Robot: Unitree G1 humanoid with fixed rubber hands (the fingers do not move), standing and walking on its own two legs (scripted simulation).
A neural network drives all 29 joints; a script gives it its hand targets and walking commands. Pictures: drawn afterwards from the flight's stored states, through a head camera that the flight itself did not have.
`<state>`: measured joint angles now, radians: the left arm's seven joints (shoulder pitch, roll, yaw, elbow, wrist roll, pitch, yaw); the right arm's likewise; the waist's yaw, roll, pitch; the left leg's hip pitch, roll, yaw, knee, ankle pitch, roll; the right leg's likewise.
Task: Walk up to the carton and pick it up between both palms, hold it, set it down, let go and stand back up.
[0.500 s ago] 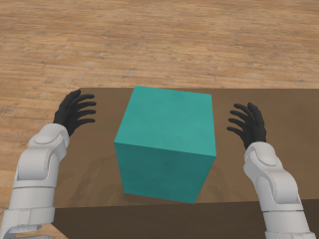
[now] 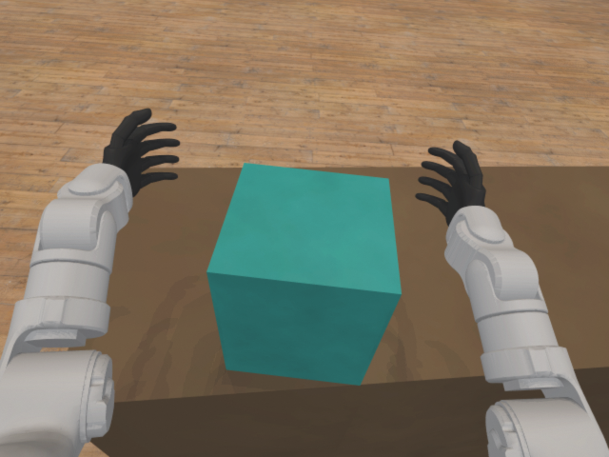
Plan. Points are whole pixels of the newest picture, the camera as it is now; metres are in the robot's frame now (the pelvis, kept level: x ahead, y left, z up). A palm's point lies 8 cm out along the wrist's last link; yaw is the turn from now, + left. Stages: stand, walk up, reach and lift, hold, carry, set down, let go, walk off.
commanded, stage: reach and lift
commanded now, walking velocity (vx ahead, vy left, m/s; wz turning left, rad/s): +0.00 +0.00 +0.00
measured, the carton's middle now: (304, 278) +0.38 -0.06 +0.02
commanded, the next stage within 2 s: none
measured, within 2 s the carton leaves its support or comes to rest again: neither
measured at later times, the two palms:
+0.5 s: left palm (154, 214) +0.44 +0.14 +0.12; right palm (422, 247) +0.35 -0.22 +0.10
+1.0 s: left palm (184, 237) +0.44 +0.10 +0.07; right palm (411, 267) +0.35 -0.22 +0.05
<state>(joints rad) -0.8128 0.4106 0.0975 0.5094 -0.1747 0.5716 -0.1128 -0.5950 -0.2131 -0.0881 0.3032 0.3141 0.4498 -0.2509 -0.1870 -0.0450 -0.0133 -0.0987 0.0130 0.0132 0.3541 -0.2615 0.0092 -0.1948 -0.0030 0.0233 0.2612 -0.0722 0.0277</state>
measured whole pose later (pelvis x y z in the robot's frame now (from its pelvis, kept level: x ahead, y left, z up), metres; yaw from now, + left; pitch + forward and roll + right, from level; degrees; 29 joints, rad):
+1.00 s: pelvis -0.01 +0.00 -0.01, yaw +0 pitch +9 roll -1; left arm -0.94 0.23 0.04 1.34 -0.09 -0.16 -0.03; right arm -0.71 -0.05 -0.07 1.09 0.20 -0.26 -0.26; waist -0.19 0.01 -0.10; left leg -0.36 0.02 0.00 0.50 -0.30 0.00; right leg -0.44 0.00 0.00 0.38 -0.10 0.02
